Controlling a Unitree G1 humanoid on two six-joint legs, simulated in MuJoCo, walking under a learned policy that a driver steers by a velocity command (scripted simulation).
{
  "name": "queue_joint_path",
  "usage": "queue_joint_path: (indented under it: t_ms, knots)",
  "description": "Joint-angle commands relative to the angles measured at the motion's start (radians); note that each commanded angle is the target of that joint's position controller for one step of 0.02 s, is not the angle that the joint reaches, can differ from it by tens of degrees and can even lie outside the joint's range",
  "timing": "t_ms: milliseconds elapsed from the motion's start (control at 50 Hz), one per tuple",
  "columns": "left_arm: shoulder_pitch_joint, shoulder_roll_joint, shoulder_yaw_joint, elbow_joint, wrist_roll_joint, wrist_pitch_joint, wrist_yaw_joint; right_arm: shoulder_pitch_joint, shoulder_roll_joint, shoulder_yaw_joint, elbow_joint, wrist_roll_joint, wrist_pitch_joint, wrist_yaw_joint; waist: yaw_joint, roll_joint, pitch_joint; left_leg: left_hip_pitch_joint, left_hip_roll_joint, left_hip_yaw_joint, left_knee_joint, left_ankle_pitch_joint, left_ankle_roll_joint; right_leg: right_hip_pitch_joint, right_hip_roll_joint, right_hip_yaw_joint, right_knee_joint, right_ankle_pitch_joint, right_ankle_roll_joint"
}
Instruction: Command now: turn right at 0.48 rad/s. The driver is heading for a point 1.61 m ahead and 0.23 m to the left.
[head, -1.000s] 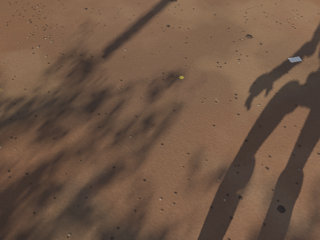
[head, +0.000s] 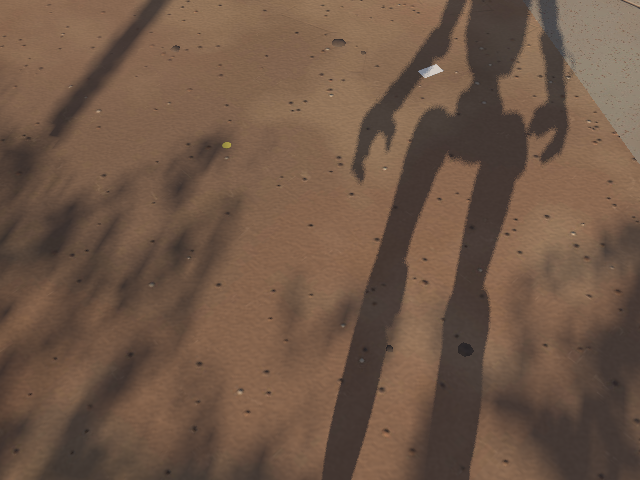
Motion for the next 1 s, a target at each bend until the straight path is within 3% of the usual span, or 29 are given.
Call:
queue_joint_path:
  t_ms: [20, 60, 80, 100, 120, 140, 160, 180, 200, 240, 300, 380, 420, 440, 460, 480, 500, 560, 620, 880, 900, 940, 980, 1000]
  knots:
    - [-0.033, 0.17, 0.041, -0.058, 0.001, -0.005, 0.0, 0.047, -0.095, -0.018, -0.063, 0.007, -0.024, -0.008, -0.024, -0.144, -0.121, 0.071, -0.017, 0.011, -0.125, 0.011, 0.023, 0.077, -0.259, 0.28, -0.046, 0.429, -0.14]
    - [-0.075, 0.148, 0.032, -0.062, -0.013, 0.0, 0.005, 0.12, -0.081, -0.014, -0.046, -0.001, -0.037, -0.016, -0.076, -0.115, -0.118, 0.248, -0.003, 0.018, -0.403, 0.192, 0.038, -0.007, -0.198, 0.253, 0.008, 0.298, -0.064]
    - [-0.036, 0.098, 0.017, -0.064, -0.015, -0.004, 0.006, 0.109, -0.136, -0.023, -0.054, -0.017, -0.045, -0.025, -0.048, 0.026, -0.119, 0.317, 0.15, -0.15, -0.525, 0.163, 0.067, -0.086, -0.122, 0.17, 0.121, 0.078, -0.007]
    - [0.051, 0.035, 0.0, -0.064, -0.011, -0.008, 0.011, 0.035, -0.204, -0.025, -0.097, -0.016, -0.043, -0.024, 0.007, 0.204, -0.124, 0.37, 0.384, -0.418, -0.566, 0.291, 0.139, -0.22, 0.039, 0.004, 0.276, -0.298, 0.035]
    - [0.039, 0.127, 0.024, -0.048, 0.005, -0.001, 0.02, 0.074, -0.226, -0.035, -0.076, -0.019, -0.036, -0.013, -0.025, 0.197, -0.128, 0.234, 0.427, -0.463, -0.531, 0.338, 0.256, -0.188, 0.028, -0.045, 0.44, -0.403, 0.04]
    - [0.027, 0.145, 0.03, -0.036, 0.004, 0.002, 0.021, 0.049, -0.157, -0.017, -0.078, -0.013, -0.038, -0.003, -0.007, 0.111, -0.081, 0.187, 0.372, -0.4, -0.535, 0.316, 0.261, -0.176, 0.002, -0.015, 0.518, -0.344, 0.038]
    - [0.022, 0.13, 0.029, -0.018, 0.002, 0.005, 0.014, -0.006, -0.109, -0.005, -0.082, -0.007, -0.041, 0.002, 0.01, 0.091, -0.037, 0.149, 0.299, -0.292, -0.53, 0.298, 0.231, -0.166, -0.014, -0.018, 0.553, -0.274, 0.045]
    - [0.029, 0.117, 0.025, -0.007, 0.0, 0.008, 0.006, -0.032, -0.094, 0.001, -0.091, -0.013, -0.043, 0.001, 0.017, 0.121, -0.044, 0.165, 0.241, -0.217, -0.523, 0.322, 0.203, -0.162, -0.012, -0.034, 0.569, -0.232, 0.056]
    - [0.033, 0.105, 0.021, 0.001, 0.002, 0.011, -0.002, -0.019, -0.088, 0.005, -0.084, -0.011, -0.048, -0.004, 0.01, 0.15, -0.052, 0.195, 0.221, -0.18, -0.511, 0.398, 0.201, -0.166, -0.014, -0.043, 0.566, -0.215, 0.068]
    - [0.015, 0.086, 0.009, 0.014, 0.0, 0.012, -0.006, 0.032, -0.086, 0.009, -0.057, -0.009, -0.053, -0.004, -0.013, 0.138, -0.07, 0.258, 0.208, -0.144, -0.483, 0.497, 0.208, -0.16, -0.017, -0.062, 0.502, -0.216, 0.089]
    - [-0.025, 0.059, -0.01, 0.029, -0.006, 0.016, 0.003, 0.085, -0.093, 0.01, -0.02, -0.009, -0.055, -0.003, -0.043, 0.144, -0.083, 0.313, 0.22, -0.15, -0.462, 0.502, 0.22, -0.114, -0.046, -0.101, 0.327, -0.244, 0.097]
    - [-0.026, 0.052, -0.024, 0.064, -0.018, 0.012, 0.021, 0.106, -0.115, 0.003, 0.017, -0.018, -0.043, 0.005, -0.048, 0.173, -0.081, 0.292, 0.216, -0.167, -0.426, 0.547, 0.217, 0.005, -0.067, -0.176, 0.069, -0.193, 0.066]
    - [0.02, 0.04, -0.032, 0.098, -0.013, -0.002, 0.031, 0.097, -0.112, 0.003, 0.035, -0.01, -0.041, 0.006, -0.011, 0.127, -0.086, 0.238, 0.202, -0.153, -0.39, 0.575, 0.167, 0.143, -0.093, -0.168, -0.175, 0.052, 0.042]
    - [0.018, 0.07, -0.03, 0.103, -0.001, -0.013, 0.036, 0.107, -0.095, 0.009, 0.037, -0.008, -0.048, 0.008, -0.019, 0.088, -0.114, 0.181, 0.192, -0.152, -0.383, 0.526, 0.126, 0.237, -0.154, -0.086, -0.193, 0.127, 0.028]
    - [0.016, 0.115, -0.028, 0.1, 0.015, -0.024, 0.041, 0.118, -0.074, 0.013, 0.027, -0.004, -0.055, 0.015, -0.041, -0.002, -0.143, 0.125, 0.148, -0.101, -0.337, 0.417, 0.096, 0.296, -0.268, 0.03, -0.17, 0.247, 0.005]
    - [-0.053, 0.103, -0.037, 0.118, -0.004, -0.03, 0.032, 0.13, -0.032, 0.023, 0.048, 0.006, -0.047, 0.013, -0.081, -0.113, -0.09, 0.21, 0.078, -0.035, -0.421, 0.238, 0.086, 0.123, -0.297, 0.03, -0.13, 0.303, -0.041]
    - [-0.081, 0.06, -0.048, 0.112, -0.007, -0.037, 0.024, 0.118, -0.06, 0.019, 0.07, -0.004, -0.042, 0.007, -0.068, -0.089, -0.07, 0.248, 0.081, -0.04, -0.428, 0.251, 0.08, 0.102, -0.265, 0.015, -0.14, 0.221, -0.031]
    - [-0.029, 0.056, -0.056, 0.159, -0.006, -0.045, 0.032, 0.108, -0.081, 0.009, 0.108, -0.007, -0.039, 0.01, -0.042, -0.071, -0.044, 0.268, 0.1, -0.049, -0.419, 0.362, 0.084, 0.094, -0.212, -0.031, -0.147, 0.191, -0.003]
    - [-0.012, 0.045, -0.061, 0.192, -0.009, -0.046, 0.036, 0.128, -0.051, 0.019, 0.149, -0.004, -0.041, 0.01, -0.044, -0.046, -0.041, 0.256, 0.103, -0.047, -0.43, 0.35, 0.076, 0.108, -0.209, -0.037, -0.147, 0.18, -0.005]
    - [0.012, 0.018, -0.08, 0.269, -0.009, -0.053, 0.04, 0.149, -0.023, 0.033, 0.263, -0.004, -0.038, 0.001, -0.043, -0.006, -0.026, 0.255, 0.107, -0.046, -0.431, 0.327, 0.066, 0.075, -0.2, -0.042, -0.158, 0.137, -0.014]
    - [0.027, 0.015, -0.081, 0.275, -0.008, -0.053, 0.04, 0.156, -0.017, 0.035, 0.271, -0.006, -0.037, 0.001, -0.04, -0.012, -0.046, 0.26, 0.096, -0.038, -0.428, 0.255, 0.067, 0.08, -0.194, -0.041, -0.173, 0.036, -0.019]
    - [0.057, 0.059, -0.061, 0.28, -0.007, -0.043, 0.04, 0.147, -0.026, 0.027, 0.265, -0.013, -0.033, 0.005, -0.026, -0.062, -0.02, 0.186, 0.032, 0.016, -0.328, 0.013, 0.081, 0.055, -0.189, 0.004, -0.196, -0.312, -0.062]
    - [0.121, 0.092, -0.04, 0.288, -0.003, -0.034, 0.035, 0.097, -0.007, 0.028, 0.234, -0.03, -0.033, 0.016, 0.009, -0.134, 0.066, 0.005, -0.014, 0.076, -0.172, -0.096, 0.088, 0.045, -0.287, 0.164, -0.285, -0.603, -0.141]
    - [0.139, 0.094, -0.032, 0.291, -0.001, -0.035, 0.034, 0.082, 0.007, 0.031, 0.22, -0.037, -0.039, 0.021, 0.015, -0.155, 0.107, -0.061, 0.005, 0.101, -0.09, -0.07, 0.092, 0.039, -0.353, 0.237, -0.323, -0.643, -0.18]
